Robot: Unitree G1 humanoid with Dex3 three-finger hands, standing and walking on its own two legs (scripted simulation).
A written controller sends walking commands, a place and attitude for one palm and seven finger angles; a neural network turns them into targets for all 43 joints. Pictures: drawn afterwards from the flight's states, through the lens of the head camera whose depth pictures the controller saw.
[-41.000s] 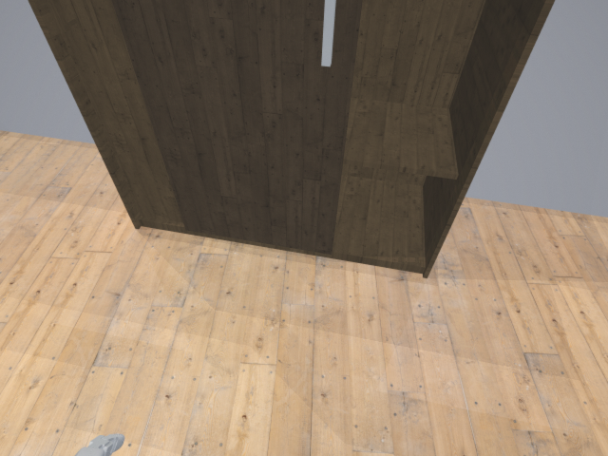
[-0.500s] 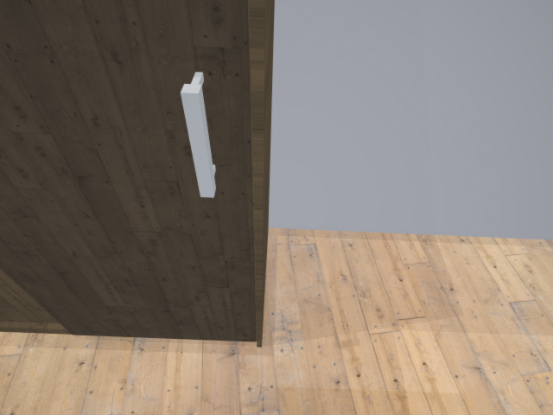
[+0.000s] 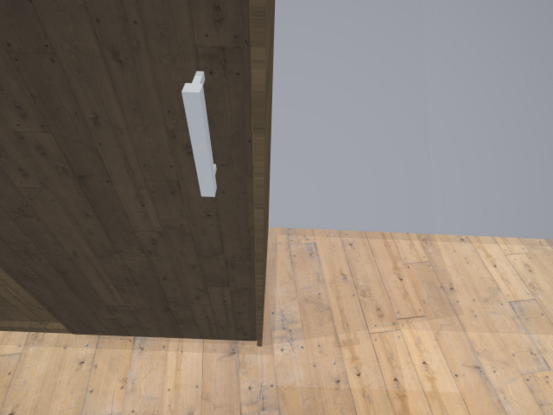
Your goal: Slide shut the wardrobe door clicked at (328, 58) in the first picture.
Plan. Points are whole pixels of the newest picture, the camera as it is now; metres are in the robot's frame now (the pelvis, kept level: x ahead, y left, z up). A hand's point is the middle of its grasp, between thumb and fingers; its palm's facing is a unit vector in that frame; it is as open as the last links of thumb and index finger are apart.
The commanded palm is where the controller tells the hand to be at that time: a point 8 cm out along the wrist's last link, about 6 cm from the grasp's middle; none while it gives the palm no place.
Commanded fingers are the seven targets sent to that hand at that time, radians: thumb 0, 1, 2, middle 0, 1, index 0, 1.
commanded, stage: raise the hand with hooked fingers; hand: left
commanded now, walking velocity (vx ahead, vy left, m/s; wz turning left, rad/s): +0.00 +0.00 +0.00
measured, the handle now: (204, 138) +0.45 +0.15 +0.17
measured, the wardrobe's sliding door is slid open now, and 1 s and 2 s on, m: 0.00 0.00 0.00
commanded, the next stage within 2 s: none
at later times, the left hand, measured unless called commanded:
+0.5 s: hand (150, 406) +0.14 +0.18 -0.03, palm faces +0.11 -0.99 +0.00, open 8.9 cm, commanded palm +0.13 +0.25 +0.01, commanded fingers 0.00 0.32 0.65 -0.24 -0.68 -0.24 -0.68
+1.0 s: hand (83, 318) +0.20 +0.25 +0.09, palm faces +0.15 -0.98 -0.08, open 12.0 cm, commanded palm +0.17 +0.29 +0.09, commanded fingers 0.00 -0.27 0.40 -0.28 -1.05 -0.28 -1.05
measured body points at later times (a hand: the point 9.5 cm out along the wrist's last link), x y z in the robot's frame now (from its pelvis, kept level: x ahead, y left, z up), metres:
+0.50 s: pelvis -0.02 -0.01 -0.05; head -0.01 +0.00 +0.40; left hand +0.13 +0.23 -0.03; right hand +0.20 -0.25 -0.08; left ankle +0.02 +0.12 -0.74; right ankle -0.05 -0.09 -0.74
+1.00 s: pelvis -0.02 +0.01 -0.03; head -0.01 +0.00 +0.42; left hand +0.19 +0.30 +0.10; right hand +0.13 -0.24 -0.11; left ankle +0.02 +0.12 -0.74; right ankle -0.05 -0.09 -0.74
